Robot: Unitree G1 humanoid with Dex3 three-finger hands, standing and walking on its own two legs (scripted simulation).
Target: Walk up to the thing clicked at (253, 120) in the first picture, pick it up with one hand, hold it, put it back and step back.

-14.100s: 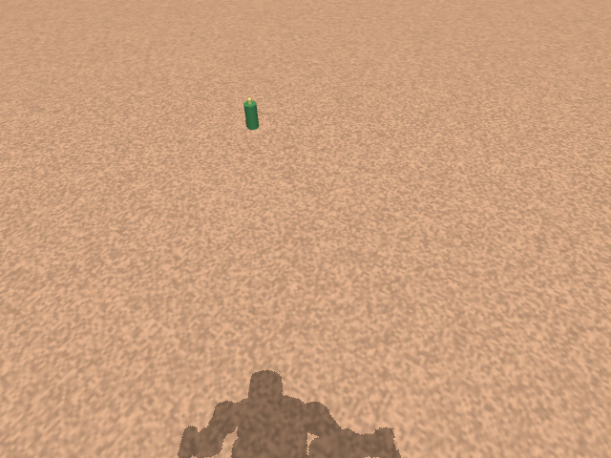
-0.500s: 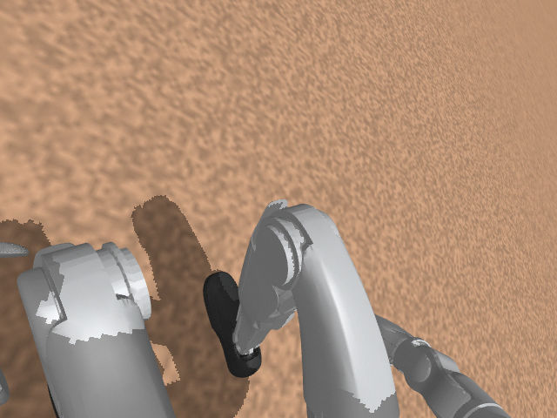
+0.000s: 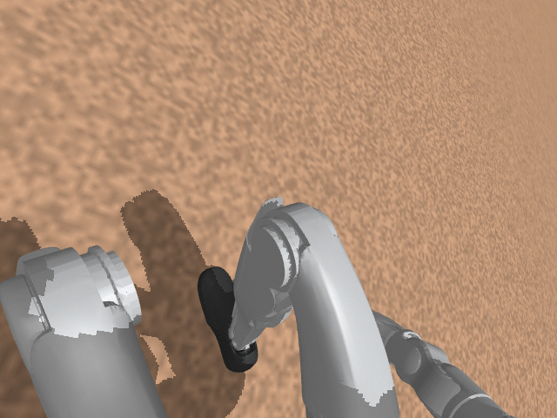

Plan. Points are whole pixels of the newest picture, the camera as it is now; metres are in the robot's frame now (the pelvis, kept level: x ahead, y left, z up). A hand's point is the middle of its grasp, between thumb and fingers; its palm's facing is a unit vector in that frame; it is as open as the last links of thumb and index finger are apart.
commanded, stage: close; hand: left
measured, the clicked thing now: out of the picture +0.44 +0.29 -0.19
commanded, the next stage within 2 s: settle in 0.24 s
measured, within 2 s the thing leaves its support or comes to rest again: leaves its support in 0.74 s
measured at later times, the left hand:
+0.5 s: hand out of the picture +0.44 +0.29 -0.18, palm faces +0.41 -0.91 -0.01, open 10.0 cm
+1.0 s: hand out of the picture +0.41 +0.32 -0.11, palm faces +0.39 -0.92 -0.05, open 10.1 cm
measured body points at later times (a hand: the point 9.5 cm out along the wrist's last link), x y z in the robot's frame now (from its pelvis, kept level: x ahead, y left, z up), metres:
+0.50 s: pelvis +0.00 +0.00 +0.00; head +0.23 +0.20 +0.33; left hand +0.41 +0.33 -0.17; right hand +0.16 -0.25 -0.03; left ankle +0.08 +0.12 -0.25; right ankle +0.17 -0.13 -0.25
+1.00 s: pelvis +0.01 -0.01 +0.04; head +0.22 +0.18 +0.39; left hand +0.38 +0.36 -0.10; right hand +0.18 -0.24 -0.02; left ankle +0.08 +0.12 -0.25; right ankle +0.17 -0.13 -0.25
